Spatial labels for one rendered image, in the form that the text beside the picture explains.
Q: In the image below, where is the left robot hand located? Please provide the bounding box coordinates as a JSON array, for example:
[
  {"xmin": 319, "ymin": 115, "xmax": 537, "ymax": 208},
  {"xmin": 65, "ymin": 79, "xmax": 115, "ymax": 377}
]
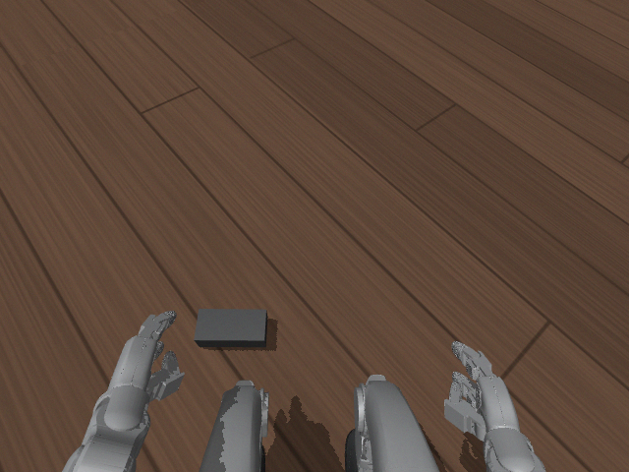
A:
[{"xmin": 107, "ymin": 311, "xmax": 185, "ymax": 402}]

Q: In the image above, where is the left robot arm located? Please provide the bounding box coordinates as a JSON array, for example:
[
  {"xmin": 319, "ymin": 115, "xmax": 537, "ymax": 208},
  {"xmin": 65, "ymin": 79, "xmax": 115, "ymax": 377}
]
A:
[{"xmin": 62, "ymin": 385, "xmax": 150, "ymax": 472}]

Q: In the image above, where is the carton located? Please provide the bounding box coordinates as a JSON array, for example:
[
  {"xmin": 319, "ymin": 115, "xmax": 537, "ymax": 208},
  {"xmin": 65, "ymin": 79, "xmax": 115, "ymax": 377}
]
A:
[{"xmin": 194, "ymin": 309, "xmax": 267, "ymax": 347}]

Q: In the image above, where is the right robot arm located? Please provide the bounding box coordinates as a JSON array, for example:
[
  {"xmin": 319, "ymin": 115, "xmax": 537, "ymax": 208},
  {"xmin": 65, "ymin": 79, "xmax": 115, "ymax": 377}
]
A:
[{"xmin": 484, "ymin": 428, "xmax": 545, "ymax": 472}]

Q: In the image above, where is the right robot hand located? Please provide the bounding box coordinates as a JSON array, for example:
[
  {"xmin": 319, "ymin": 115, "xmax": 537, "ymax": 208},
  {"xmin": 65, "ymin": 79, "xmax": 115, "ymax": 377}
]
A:
[{"xmin": 444, "ymin": 341, "xmax": 521, "ymax": 443}]

